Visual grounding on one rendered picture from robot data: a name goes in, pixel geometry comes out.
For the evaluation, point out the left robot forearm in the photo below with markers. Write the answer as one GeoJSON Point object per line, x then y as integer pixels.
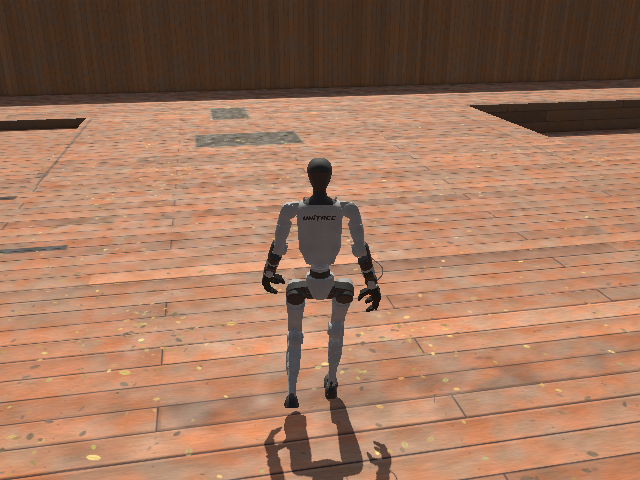
{"type": "Point", "coordinates": [271, 263]}

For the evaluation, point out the right robot foot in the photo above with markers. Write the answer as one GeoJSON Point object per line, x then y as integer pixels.
{"type": "Point", "coordinates": [330, 391]}

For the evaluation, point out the right robot forearm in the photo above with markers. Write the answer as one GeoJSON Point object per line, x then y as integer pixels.
{"type": "Point", "coordinates": [367, 269]}

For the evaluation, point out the right robot hand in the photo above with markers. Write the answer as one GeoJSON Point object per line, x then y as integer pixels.
{"type": "Point", "coordinates": [375, 297]}

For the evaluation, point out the left robot hand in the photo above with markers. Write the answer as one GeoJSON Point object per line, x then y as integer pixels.
{"type": "Point", "coordinates": [276, 280]}

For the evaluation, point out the robot right upper arm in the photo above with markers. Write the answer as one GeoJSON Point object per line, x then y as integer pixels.
{"type": "Point", "coordinates": [351, 211]}

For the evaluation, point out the robot left upper arm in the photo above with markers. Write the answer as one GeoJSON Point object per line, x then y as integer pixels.
{"type": "Point", "coordinates": [288, 211]}

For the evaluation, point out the left robot shin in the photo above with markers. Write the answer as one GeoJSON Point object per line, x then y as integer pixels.
{"type": "Point", "coordinates": [293, 356]}

